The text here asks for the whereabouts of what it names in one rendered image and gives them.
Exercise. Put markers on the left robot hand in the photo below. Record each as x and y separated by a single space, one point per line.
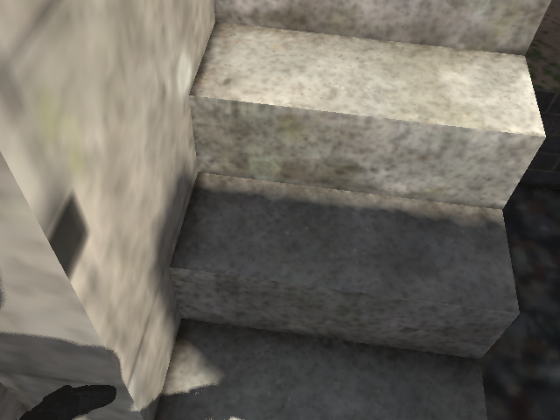
67 403

